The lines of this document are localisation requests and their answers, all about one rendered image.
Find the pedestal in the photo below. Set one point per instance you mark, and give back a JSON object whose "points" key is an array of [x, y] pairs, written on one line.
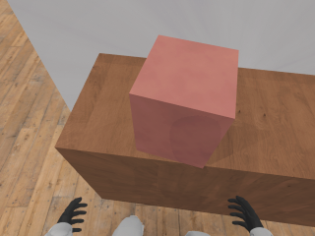
{"points": [[267, 156]]}

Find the carton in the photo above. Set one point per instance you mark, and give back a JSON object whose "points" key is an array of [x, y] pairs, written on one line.
{"points": [[184, 99]]}

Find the robot right hand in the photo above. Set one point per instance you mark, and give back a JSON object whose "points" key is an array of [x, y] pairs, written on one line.
{"points": [[251, 219]]}

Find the robot left forearm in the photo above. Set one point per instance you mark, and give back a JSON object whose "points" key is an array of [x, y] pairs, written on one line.
{"points": [[60, 229]]}

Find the robot left hand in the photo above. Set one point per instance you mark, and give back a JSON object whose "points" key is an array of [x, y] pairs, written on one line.
{"points": [[69, 212]]}

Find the left robot thigh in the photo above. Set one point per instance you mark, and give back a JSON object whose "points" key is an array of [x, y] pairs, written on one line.
{"points": [[129, 226]]}

